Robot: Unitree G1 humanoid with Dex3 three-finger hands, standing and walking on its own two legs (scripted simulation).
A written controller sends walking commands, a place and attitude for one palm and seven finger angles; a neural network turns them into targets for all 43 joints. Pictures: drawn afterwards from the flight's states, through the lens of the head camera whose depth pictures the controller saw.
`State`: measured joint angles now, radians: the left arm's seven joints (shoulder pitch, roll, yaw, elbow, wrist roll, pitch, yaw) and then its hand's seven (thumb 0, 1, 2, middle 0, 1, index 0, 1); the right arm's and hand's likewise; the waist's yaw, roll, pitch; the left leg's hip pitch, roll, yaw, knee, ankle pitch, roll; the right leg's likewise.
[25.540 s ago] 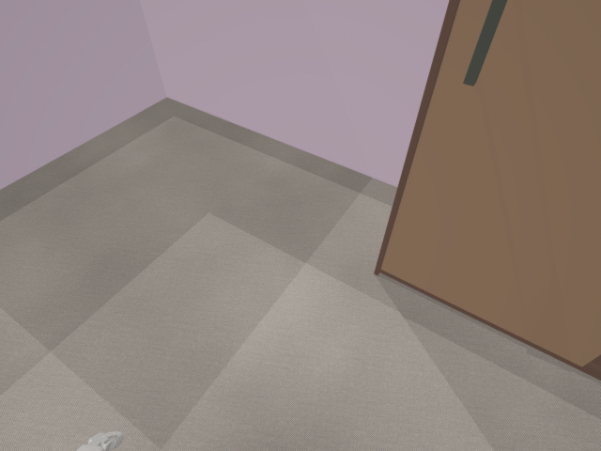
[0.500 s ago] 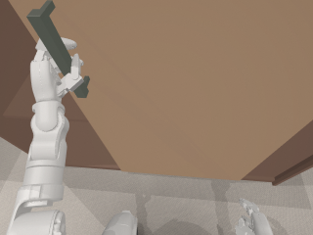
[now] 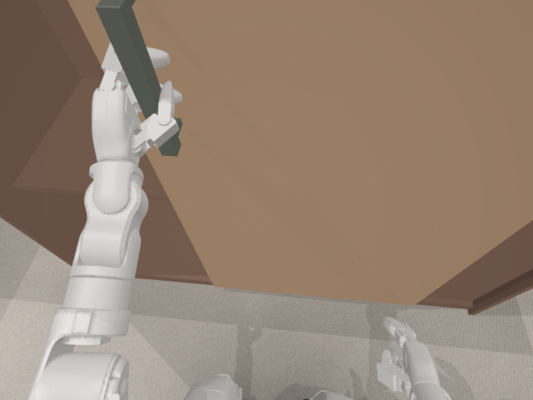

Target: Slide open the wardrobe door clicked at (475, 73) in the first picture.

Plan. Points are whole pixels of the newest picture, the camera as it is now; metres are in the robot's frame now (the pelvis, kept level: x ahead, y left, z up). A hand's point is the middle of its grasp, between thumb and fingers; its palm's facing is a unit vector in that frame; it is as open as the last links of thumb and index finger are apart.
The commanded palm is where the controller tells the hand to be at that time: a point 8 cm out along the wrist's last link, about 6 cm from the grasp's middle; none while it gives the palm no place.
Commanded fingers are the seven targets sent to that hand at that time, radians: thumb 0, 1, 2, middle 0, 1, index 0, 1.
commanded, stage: stop walking and hold the door there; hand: left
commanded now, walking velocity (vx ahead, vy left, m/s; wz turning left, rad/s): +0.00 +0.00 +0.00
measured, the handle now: (153, 81) +0.45 +0.17 +0.21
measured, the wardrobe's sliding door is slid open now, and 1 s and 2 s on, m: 0.49 0.49 0.49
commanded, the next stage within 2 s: loosen the grip on the handle in 1.00 s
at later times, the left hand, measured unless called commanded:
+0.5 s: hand (171, 120) +0.40 +0.15 +0.19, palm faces +0.18 -0.98 -0.13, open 6.3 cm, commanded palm +0.37 +0.18 +0.16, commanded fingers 0.00 0.90 0.90 -0.45 -1.40 -0.45 -1.40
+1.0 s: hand (170, 121) +0.40 +0.15 +0.19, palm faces +0.15 -0.98 -0.12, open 6.3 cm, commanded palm +0.37 +0.17 +0.16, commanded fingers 0.00 0.90 0.90 -0.45 -1.40 -0.45 -1.40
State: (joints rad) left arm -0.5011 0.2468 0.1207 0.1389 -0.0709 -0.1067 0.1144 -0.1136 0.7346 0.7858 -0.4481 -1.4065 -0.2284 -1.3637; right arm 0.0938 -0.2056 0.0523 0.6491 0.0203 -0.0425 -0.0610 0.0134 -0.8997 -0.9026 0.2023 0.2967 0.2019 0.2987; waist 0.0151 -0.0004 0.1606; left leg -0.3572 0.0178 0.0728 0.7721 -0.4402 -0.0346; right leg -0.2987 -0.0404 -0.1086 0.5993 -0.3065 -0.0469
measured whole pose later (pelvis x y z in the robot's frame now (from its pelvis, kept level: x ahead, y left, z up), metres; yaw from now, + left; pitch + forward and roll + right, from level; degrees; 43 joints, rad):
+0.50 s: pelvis -0.03 +0.00 +0.00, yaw -3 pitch +0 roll +0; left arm -0.60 0.28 0.13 0.41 -0.08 -0.10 0.14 -0.07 0.77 0.80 -0.46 -1.40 -0.16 -1.35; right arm 0.17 -0.21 0.04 0.67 0.03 0.01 -0.07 0.01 -0.90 -0.90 0.20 0.30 0.20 0.30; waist 0.01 0.05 0.07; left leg -0.29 0.08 0.12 0.56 -0.27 -0.01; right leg -0.25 -0.02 -0.06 0.54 -0.30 0.01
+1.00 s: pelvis -0.04 +0.01 +0.00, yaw -4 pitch +0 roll +0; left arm -0.70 0.28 0.10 0.65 -0.10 -0.15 0.14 -0.05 0.77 0.79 -0.45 -1.40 -0.16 -1.35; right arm 0.25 -0.24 0.02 0.71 0.04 0.03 -0.10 0.01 -0.90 -0.90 0.20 0.30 0.20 0.30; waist 0.01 0.04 0.02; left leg -0.29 0.07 0.15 0.54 -0.25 0.01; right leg -0.27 -0.03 -0.04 0.54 -0.27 0.02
